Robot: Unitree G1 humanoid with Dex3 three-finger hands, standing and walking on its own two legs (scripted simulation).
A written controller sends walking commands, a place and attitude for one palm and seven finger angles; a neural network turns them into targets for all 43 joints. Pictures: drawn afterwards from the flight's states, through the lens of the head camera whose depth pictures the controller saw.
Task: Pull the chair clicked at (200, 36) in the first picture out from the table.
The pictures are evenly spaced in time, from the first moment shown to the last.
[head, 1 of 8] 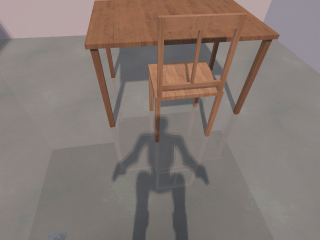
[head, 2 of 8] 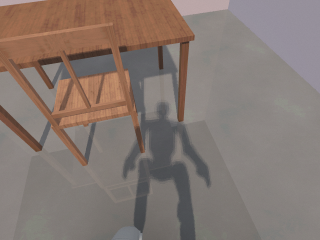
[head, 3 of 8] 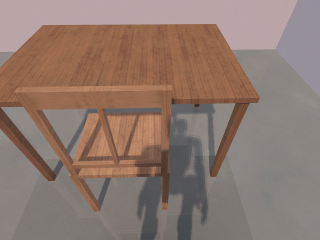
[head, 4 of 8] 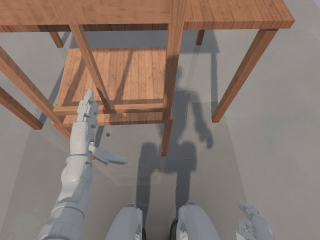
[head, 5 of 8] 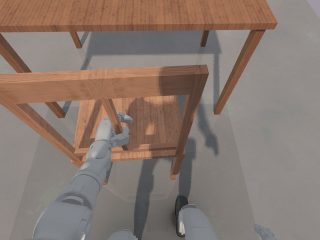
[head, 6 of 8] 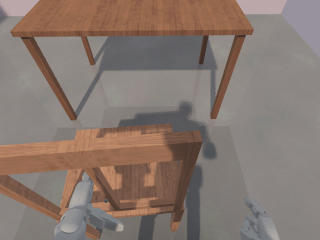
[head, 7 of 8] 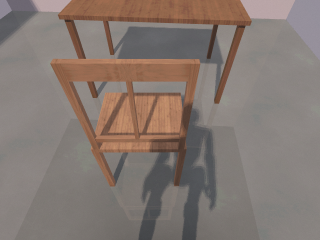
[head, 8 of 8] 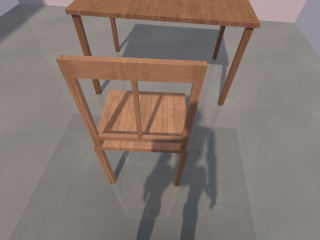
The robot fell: no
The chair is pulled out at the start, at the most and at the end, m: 0.00 0.59 0.58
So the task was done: yes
